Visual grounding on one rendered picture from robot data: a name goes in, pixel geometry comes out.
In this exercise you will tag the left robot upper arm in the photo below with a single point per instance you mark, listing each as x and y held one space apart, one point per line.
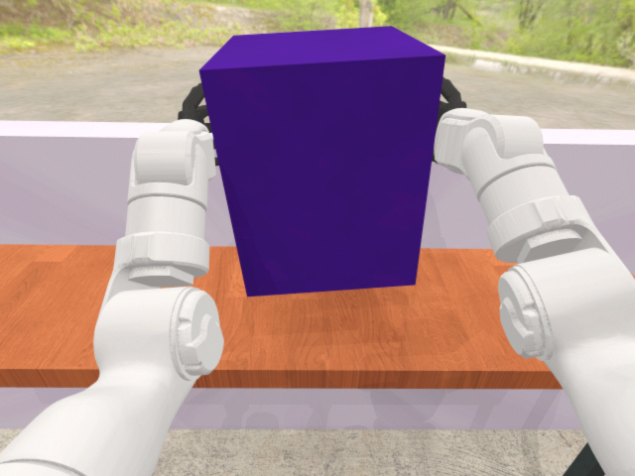
150 346

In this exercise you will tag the table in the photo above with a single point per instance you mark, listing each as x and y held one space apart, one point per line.
442 333

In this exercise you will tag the carton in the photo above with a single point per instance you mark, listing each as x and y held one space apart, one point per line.
325 142

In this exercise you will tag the left robot forearm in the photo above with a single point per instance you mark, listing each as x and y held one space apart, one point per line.
167 200

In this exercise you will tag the right robot upper arm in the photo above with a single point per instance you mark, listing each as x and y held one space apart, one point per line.
576 312

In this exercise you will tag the robot left hand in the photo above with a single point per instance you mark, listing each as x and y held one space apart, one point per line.
192 110

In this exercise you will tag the right robot forearm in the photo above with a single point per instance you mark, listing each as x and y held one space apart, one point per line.
530 214

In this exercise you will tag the robot right hand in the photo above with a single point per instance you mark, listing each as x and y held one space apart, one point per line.
452 96

